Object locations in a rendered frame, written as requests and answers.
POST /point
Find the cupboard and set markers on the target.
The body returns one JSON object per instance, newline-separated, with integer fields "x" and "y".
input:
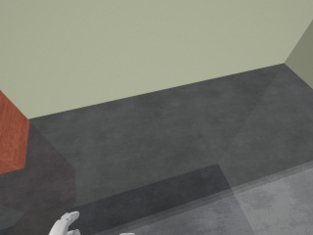
{"x": 14, "y": 129}

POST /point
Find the robot left hand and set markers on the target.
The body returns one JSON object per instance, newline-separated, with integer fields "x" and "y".
{"x": 61, "y": 226}

